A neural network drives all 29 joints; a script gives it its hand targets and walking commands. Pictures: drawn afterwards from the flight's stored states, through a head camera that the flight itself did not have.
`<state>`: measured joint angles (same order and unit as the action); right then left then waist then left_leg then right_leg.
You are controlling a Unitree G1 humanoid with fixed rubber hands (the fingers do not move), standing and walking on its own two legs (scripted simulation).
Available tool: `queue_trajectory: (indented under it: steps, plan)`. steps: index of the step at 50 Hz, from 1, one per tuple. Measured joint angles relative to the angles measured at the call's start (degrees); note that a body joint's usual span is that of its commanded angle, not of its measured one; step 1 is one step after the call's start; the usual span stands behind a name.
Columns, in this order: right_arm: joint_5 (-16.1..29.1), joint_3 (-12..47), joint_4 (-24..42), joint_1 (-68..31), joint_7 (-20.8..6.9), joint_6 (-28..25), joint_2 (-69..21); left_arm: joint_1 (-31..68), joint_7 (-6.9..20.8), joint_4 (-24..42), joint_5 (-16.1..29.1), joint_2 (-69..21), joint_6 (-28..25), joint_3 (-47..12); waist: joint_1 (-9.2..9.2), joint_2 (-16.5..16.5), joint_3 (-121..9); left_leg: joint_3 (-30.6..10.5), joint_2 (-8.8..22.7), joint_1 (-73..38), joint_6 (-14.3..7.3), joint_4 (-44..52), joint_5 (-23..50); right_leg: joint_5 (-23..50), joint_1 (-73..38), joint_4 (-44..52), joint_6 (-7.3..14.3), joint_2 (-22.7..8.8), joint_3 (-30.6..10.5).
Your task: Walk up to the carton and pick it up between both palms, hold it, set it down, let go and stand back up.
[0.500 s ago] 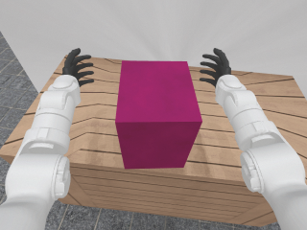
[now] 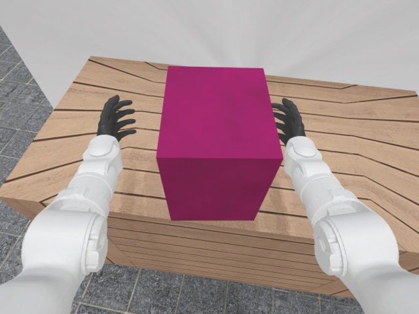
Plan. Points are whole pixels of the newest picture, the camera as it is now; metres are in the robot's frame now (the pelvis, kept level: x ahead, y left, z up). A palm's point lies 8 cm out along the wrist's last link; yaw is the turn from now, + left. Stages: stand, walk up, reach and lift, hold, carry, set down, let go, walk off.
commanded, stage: reach and lift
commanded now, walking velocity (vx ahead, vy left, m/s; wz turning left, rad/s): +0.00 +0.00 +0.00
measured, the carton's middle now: (214, 149) +0.45 +0.03 +0.01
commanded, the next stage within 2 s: none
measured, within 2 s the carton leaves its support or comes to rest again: neither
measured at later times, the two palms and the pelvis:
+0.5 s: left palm (131, 140) +0.43 +0.20 +0.05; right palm (285, 145) +0.45 -0.12 +0.05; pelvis -0.01 +0.00 -0.01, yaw +0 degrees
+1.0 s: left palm (143, 144) +0.43 +0.17 +0.05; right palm (285, 154) +0.42 -0.12 +0.05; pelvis +0.01 +0.01 +0.01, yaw -1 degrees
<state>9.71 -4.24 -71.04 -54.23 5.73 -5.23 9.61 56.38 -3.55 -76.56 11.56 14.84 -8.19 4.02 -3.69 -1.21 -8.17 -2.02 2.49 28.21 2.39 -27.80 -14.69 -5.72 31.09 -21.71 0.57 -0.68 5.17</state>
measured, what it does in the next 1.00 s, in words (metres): stands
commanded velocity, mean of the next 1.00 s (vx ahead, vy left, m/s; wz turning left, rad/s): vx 0.00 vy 0.00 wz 0.00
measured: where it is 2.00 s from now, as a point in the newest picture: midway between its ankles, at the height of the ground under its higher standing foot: outside the picture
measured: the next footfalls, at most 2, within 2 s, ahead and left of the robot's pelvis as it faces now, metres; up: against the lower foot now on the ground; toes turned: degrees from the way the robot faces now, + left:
none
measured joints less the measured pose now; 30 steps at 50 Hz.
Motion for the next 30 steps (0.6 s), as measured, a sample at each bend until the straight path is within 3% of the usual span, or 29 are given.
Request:
queue_trajectory:
  steps: [8, 17, 24, 30]
  plan:
    - [0.7, 0.7, -2.4, -0.6, -0.5, -4.0, -0.2, 1.1, -0.2, -5.3, 2.0, -1.1, -5.7, -1.0, 0.86, 0.1, -2.6, 0.0, -0.2, 6.4, -0.1, -3.8, -1.2, -1.2, 6.6, -4.1, -0.1, -0.3, -0.2]
    - [-0.7, 0.5, -2.2, -1.1, -0.8, -6.3, -0.9, 2.2, -0.1, -6.4, 0.5, -2.3, -9.4, 0.4, 1.5, 0.0, -2.9, 0.1, -0.4, 8.8, -0.1, -5.8, -1.8, -2.2, 9.3, -6.7, -0.1, -0.6, -0.3]
    - [-4.9, -3.6, -1.0, -0.4, 0.4, -6.1, -3.3, 2.8, -0.8, -5.9, -2.5, -4.2, -9.3, 3.2, 1.33, -0.2, -2.5, -0.2, -0.4, 8.4, -0.1, -5.0, -1.4, -1.8, 8.7, -5.8, 0.0, -0.6, 0.0]
    - [-11.2, -8.9, 1.2, 0.6, 0.9, -6.0, -5.2, 2.3, -0.7, -3.6, -7.9, -6.0, -9.1, 7.9, 1.75, -0.2, -1.4, -0.2, -0.5, 6.6, -0.2, -3.4, -0.7, -1.2, 6.9, -4.2, -0.1, -0.6, 0.0]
